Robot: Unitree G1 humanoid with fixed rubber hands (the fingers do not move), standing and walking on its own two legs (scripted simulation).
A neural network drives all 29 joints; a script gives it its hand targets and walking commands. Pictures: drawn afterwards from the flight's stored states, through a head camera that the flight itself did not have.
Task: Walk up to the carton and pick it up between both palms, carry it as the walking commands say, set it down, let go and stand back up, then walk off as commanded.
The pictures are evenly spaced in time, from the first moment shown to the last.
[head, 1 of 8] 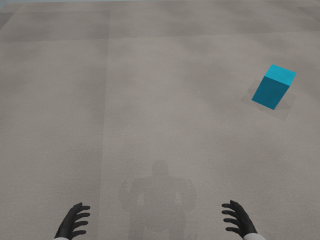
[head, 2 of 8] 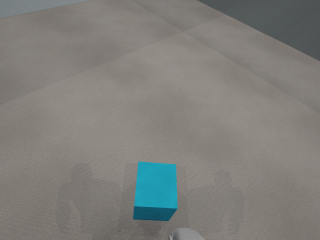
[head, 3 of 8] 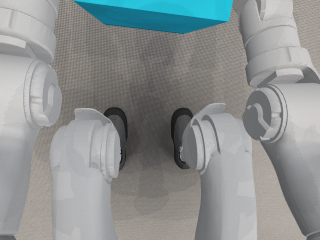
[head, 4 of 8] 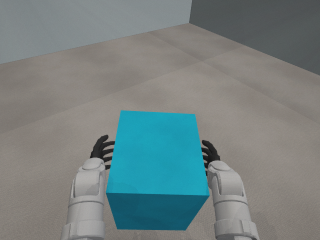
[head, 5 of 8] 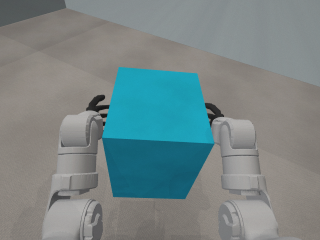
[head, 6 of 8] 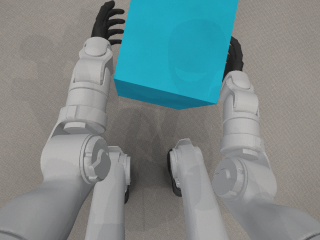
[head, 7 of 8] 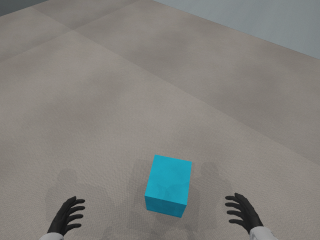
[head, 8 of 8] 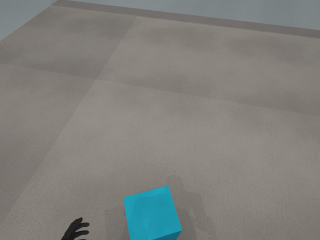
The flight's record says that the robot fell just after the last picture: no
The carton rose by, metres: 0.70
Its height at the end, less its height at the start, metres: +0.00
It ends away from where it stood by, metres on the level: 0.76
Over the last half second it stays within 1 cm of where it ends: yes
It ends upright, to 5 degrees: yes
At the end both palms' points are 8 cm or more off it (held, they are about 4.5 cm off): yes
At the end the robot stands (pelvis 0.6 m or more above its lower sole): yes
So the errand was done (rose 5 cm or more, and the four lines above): yes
